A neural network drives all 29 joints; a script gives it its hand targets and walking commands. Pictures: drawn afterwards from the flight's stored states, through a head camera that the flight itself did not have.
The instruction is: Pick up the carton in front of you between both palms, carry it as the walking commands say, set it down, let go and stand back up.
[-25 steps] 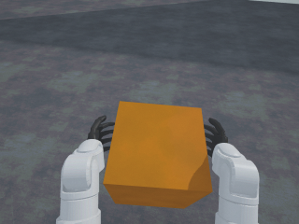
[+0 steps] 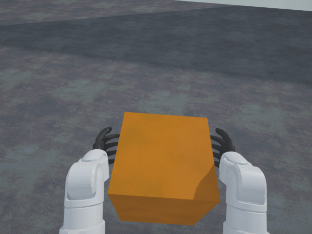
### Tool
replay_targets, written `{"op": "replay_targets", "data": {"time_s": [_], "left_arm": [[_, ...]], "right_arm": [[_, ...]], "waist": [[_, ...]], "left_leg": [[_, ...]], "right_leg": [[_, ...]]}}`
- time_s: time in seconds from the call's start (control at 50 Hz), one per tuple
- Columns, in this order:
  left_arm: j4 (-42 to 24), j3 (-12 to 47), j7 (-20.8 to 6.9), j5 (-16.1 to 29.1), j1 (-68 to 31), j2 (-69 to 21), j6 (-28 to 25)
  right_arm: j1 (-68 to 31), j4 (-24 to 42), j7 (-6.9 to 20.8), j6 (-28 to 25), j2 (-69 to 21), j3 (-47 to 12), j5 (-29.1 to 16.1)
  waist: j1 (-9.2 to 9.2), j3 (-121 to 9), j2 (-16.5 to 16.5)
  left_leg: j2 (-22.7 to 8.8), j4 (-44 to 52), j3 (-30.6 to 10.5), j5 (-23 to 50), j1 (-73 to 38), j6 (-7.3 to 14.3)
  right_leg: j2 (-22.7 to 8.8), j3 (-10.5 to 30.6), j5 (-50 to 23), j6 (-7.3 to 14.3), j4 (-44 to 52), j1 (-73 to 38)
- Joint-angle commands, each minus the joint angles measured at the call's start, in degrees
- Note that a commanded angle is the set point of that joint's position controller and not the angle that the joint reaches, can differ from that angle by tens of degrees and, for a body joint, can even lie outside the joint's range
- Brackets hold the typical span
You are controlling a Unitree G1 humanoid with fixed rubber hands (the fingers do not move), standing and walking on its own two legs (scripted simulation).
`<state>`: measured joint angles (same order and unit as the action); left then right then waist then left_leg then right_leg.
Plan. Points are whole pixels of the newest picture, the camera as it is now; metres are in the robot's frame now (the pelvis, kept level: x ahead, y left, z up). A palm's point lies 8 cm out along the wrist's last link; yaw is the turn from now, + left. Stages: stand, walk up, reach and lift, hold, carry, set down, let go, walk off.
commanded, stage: carry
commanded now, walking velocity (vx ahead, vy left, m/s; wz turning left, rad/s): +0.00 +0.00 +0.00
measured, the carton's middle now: (161, 172) +0.27 +0.00 +0.00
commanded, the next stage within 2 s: hold in 1.52 s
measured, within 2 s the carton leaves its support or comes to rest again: neither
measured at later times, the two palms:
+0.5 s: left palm (94, 176) +0.22 +0.16 +0.08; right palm (227, 180) +0.22 -0.14 +0.08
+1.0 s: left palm (96, 182) +0.22 +0.16 +0.04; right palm (219, 185) +0.23 -0.13 +0.04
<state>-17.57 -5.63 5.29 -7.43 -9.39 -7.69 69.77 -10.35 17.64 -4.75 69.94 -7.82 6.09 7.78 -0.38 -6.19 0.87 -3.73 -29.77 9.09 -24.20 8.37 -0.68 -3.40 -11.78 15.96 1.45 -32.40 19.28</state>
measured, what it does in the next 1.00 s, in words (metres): shifts its weight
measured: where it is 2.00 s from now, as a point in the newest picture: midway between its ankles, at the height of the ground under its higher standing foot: outside the picture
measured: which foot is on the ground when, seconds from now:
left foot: down 0.00-1.00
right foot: down 0.00-1.00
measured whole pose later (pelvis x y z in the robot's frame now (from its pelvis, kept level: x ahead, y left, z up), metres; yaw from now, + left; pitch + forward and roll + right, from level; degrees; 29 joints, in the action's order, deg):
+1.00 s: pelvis -0.06 +0.01 +0.00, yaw +0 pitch +1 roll +0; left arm 12.0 -9.2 1.9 -15.0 -12.5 -8.2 42.6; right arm -13.2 -11.8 -1.4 42.6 -8.3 10.0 15.6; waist -0.1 -5.1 0.3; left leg -1.7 -29.9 9.8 -19.2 12.0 1.7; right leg -5.0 -11.1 8.1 1.1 -28.0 20.9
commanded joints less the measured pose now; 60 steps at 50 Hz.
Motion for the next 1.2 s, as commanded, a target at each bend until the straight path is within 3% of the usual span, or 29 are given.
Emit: {"op": "replay_targets", "data": {"time_s": [0.0, 0.3, 0.52, 0.72, 0.98, 1.06, 1.18], "left_arm": [[-4.5, 40.6, -15.2, 24.9, -27.5, -53.6, -0.1], [-0.7, 39.8, -15.6, 23.6, -26.7, -53.8, 0.1], [3.7, 39.7, -16.3, 20.6, -26.3, -54.1, -7.3], [10.1, 34.3, -16.2, 14.6, -23.4, -49.6, -16.8], [26.4, 24.2, -17.3, 6.8, -30.6, -52.6, -32.7], [26.7, 25.4, -17.6, 7.2, -30.8, -54.5, -33.8], [22.4, 29.1, -17.2, 9.4, -27.5, -54.0, -30.5]], "right_arm": [[-24.5, 2.7, 15.1, 0.1, -52.4, -40.0, -24.0], [-24.7, -0.6, 15.6, 0.2, -53.0, -39.9, -23.5], [-24.4, -4.7, 16.2, -7.2, -53.2, -39.5, -20.3], [-21.4, -11.3, 16.0, -16.7, -49.0, -34.4, -14.3], [-27.9, -28.3, 17.1, -32.4, -51.9, -24.0, -6.0], [-27.9, -28.9, 17.5, -33.6, -53.9, -25.0, -6.2], [-24.8, -24.5, 17.1, -30.3, -53.3, -28.8, -8.6]], "waist": [[0.44, -14.4, 0.0], [0.31, -10.1, -0.4], [0.44, -9.5, -0.6], [0.41, -9.9, -0.7], [0.26, -11.4, -0.9], [0.29, -13.1, -0.9], [0.38, -14.2, -0.8]], "left_leg": [[-6.2, 1.8, -3.8, 33.1, -1.3, 0.3], [-5.9, 5.9, -5.0, 19.4, 2.8, 1.6], [-5.7, 7.3, -5.8, 13.6, 4.9, 2.2], [-5.5, 6.9, -5.9, 13.4, 5.9, 2.4], [-5.4, 6.8, -6.2, 13.2, 5.8, 2.8], [-5.2, 5.6, -6.0, 16.0, 4.6, 2.9], [-5.3, 4.3, -5.8, 19.8, 3.7, 2.8]], "right_leg": [[-6.5, 6.4, -30.6, 0.5, 0.9, -11.2], [-6.7, 7.2, -19.1, 0.1, 5.4, -9.6], [-6.7, 7.6, -13.9, -0.1, 7.1, -8.8], [-6.8, 7.6, -13.9, -0.1, 7.0, -8.6], [-6.8, 7.6, -13.7, -0.6, 6.9, -8.8], [-6.8, 7.5, -16.2, -0.4, 6.2, -9.2], [-7.0, 7.2, -19.1, -0.2, 5.3, -9.4]]}}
